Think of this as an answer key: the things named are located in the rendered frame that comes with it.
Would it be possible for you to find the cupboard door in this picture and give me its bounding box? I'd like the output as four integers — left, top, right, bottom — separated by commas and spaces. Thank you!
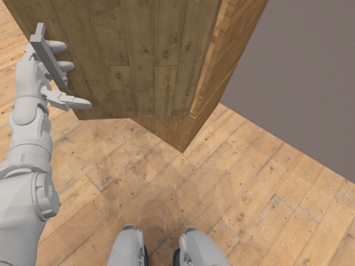
2, 0, 223, 120

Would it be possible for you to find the robot left thigh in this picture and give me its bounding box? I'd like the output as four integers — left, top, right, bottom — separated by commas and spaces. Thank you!
106, 229, 145, 266

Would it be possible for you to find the handle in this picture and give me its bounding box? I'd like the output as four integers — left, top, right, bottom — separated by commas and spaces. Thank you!
29, 23, 68, 88

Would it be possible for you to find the left robot forearm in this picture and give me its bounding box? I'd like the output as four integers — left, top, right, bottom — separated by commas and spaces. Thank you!
0, 97, 53, 180

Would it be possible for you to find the robot left upper arm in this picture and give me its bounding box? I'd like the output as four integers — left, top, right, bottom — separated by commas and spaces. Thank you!
0, 172, 60, 266

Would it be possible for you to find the left robot hand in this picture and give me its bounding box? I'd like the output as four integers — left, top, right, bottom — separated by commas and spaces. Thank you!
15, 40, 92, 111

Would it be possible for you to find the robot right shin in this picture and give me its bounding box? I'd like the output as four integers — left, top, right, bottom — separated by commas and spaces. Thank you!
180, 227, 196, 266

